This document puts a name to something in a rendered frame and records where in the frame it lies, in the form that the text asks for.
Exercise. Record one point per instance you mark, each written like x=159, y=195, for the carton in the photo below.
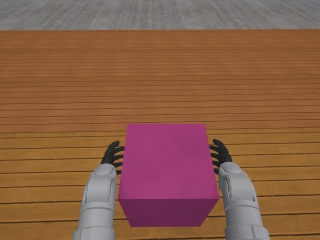
x=167, y=176

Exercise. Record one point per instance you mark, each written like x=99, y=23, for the left robot forearm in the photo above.
x=96, y=215

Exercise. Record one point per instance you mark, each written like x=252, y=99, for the right robot forearm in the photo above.
x=241, y=207

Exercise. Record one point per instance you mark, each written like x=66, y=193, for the robot left hand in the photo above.
x=109, y=156

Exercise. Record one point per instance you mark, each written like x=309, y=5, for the robot right hand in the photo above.
x=222, y=156

